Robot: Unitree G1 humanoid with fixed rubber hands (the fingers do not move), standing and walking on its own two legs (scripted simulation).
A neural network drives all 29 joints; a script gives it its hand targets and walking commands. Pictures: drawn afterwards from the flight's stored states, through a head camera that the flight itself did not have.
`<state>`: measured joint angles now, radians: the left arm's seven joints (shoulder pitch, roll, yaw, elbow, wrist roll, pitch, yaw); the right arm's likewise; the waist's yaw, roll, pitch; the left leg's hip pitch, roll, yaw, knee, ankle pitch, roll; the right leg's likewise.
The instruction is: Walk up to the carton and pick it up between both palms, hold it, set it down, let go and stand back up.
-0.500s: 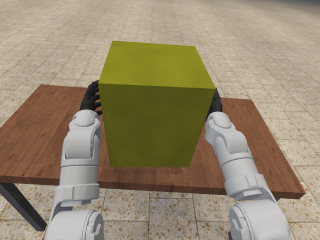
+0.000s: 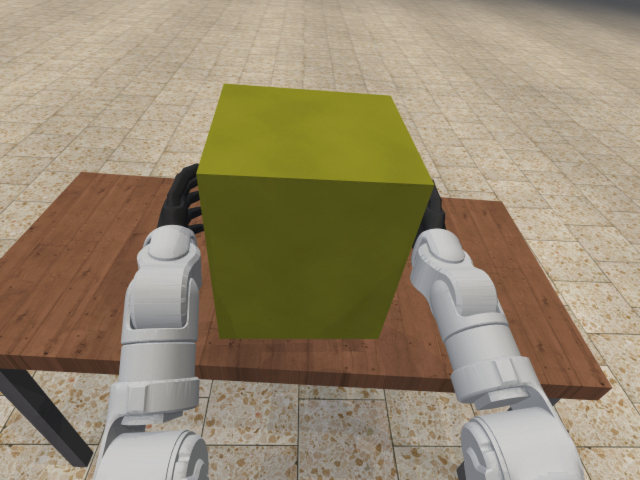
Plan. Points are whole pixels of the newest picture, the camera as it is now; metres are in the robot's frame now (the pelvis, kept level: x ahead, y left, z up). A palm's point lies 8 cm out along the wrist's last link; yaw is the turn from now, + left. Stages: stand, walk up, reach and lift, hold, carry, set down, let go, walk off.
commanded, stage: hold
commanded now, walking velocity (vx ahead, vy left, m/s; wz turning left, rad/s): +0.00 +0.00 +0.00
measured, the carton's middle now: (304, 217) +0.39 +0.01 +0.18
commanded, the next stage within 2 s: none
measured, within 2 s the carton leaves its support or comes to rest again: neither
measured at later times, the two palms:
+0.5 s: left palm (175, 230) +0.35 +0.16 +0.18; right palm (423, 232) +0.36 -0.14 +0.18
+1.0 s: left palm (180, 227) +0.36 +0.16 +0.18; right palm (425, 230) +0.36 -0.14 +0.18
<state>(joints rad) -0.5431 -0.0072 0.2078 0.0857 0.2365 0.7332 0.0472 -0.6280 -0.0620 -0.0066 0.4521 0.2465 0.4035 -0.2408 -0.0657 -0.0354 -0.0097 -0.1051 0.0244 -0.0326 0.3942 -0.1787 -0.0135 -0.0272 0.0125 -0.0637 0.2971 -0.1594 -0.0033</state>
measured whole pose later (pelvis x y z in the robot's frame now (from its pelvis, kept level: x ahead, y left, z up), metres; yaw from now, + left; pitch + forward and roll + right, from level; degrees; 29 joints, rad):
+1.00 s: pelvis +0.00 +0.00 +0.00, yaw +0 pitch -6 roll -1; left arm -0.58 0.00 0.22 0.14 0.23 0.72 0.04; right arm -0.66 -0.06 -0.02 0.50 0.24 0.39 -0.24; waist -0.07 -0.04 0.00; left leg -0.10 0.02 -0.03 0.39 -0.17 -0.01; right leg -0.03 0.01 -0.06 0.31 -0.16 0.00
